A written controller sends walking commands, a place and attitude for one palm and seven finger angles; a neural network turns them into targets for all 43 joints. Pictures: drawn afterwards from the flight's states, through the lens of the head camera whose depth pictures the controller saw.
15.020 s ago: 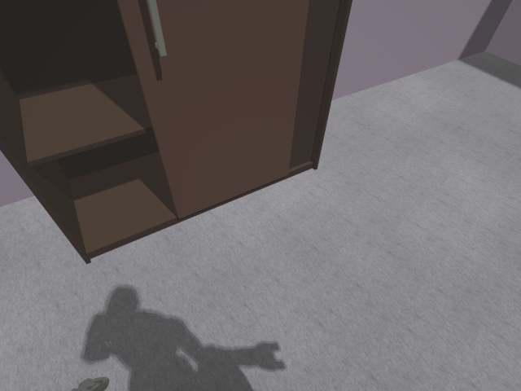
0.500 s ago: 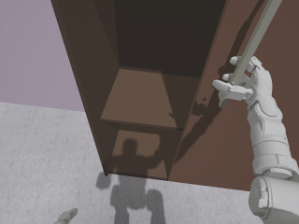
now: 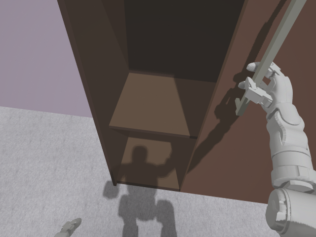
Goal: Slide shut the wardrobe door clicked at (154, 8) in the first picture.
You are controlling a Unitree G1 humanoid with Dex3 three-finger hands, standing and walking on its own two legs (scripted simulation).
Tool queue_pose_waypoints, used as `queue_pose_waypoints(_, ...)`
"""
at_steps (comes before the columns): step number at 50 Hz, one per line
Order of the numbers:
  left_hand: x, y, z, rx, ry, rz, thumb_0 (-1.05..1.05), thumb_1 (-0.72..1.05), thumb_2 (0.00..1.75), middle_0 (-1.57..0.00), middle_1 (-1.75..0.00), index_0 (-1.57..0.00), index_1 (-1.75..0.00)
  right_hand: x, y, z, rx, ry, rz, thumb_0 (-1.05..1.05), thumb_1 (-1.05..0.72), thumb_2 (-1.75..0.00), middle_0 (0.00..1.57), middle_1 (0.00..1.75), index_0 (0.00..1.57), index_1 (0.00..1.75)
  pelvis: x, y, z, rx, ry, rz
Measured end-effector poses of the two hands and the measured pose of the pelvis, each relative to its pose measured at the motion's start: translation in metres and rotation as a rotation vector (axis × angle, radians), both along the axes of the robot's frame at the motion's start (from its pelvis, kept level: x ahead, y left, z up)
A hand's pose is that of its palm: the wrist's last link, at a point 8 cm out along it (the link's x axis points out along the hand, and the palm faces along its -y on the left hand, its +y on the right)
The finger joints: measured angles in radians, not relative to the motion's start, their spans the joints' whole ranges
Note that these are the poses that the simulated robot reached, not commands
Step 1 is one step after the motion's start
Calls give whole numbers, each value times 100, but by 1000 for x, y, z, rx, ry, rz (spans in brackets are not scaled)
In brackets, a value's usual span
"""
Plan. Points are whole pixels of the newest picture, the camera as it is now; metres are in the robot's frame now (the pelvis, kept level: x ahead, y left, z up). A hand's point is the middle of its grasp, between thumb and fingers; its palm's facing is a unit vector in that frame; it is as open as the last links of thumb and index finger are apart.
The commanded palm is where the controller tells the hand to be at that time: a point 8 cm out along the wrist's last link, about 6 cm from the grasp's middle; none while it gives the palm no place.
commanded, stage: grip the handle and tug to test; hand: right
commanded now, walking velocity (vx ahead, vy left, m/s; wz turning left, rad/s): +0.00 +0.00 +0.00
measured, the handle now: (260, 63) +0.50 -0.18 +0.23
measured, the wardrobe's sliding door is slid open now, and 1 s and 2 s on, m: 0.41 0.41 0.35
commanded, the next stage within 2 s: tug the door sideways, standing still in 0.50 s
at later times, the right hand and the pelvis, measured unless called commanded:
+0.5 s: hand (248, 90) +0.44 -0.16 +0.18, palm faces +0.02 +1.00 +0.00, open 5.4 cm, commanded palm +0.39 -0.22 +0.18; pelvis +0.01 +0.00 +0.00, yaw +2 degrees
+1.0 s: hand (245, 89) +0.44 -0.15 +0.19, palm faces +0.10 +1.00 -0.02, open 5.5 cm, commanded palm +0.42 -0.16 +0.18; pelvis +0.02 -0.01 +0.00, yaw -3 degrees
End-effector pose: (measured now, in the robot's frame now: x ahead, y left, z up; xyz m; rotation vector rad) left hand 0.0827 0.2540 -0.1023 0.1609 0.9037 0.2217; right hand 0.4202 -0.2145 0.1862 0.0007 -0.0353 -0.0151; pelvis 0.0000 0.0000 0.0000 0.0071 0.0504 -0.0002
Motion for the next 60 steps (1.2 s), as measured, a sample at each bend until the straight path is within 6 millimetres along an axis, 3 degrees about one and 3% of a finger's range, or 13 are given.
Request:
queue_pose_waypoints(22,2,0,2,-15,-14,29,1,90,90,-20,-30,-20,-30,0,4,-2,-2,-1,-5,-1,-78,-81,41,140,38,139,6,-1,1,-2,-1,22)
queue_pose_waypoints(34,44,-4,9,-18,-59,4,1,90,90,-20,-30,-20,-30,-3,4,-2,-5,-2,2,0,-79,-81,36,140,33,137,24,-3,2,-2,-1,18)
queue_pose_waypoints(44,69,-18,2,-21,-37,-96,1,90,90,-20,-30,-20,-30,-3,9,0,-7,24,-68,0,-77,-84,38,140,37,139,20,-4,0,1,7,-37)
queue_pose_waypoints(50,65,-28,-3,-48,-32,-123,1,90,90,-20,-30,-20,-30,-4,12,0,-25,21,-82,0,-79,-83,37,140,33,140,16,-5,-1,0,3,-49)
queue_pose_waypoints(60,41,-37,-13,-70,12,-155,1,90,90,-20,-30,-20,-30,-5,25,-1,-47,6,-75,0,-81,-83,35,140,27,140,9,-9,-2,0,5,-62)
